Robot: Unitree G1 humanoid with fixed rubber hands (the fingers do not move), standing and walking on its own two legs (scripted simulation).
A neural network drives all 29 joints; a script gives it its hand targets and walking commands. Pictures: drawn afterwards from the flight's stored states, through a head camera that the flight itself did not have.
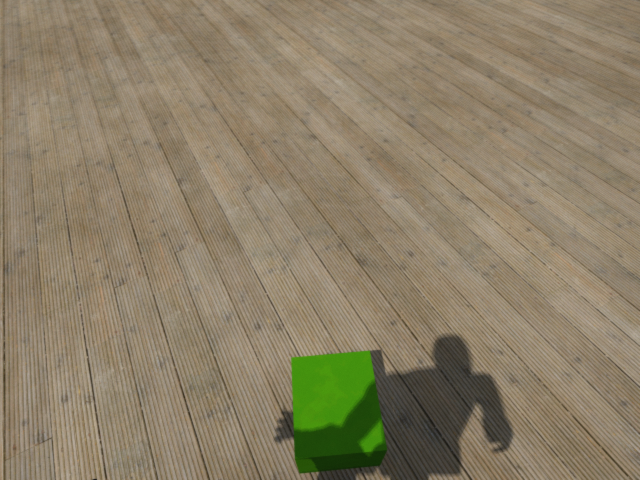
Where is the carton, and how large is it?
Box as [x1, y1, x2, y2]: [291, 351, 386, 472]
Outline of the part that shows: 369,351 291,357 295,460 299,472 379,465 386,451 386,446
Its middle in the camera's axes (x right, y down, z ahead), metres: +0.04 +0.49 +1.08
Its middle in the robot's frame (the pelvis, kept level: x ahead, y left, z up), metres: +0.41 -0.01 -0.67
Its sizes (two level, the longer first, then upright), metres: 0.253 0.223 0.186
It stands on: the floor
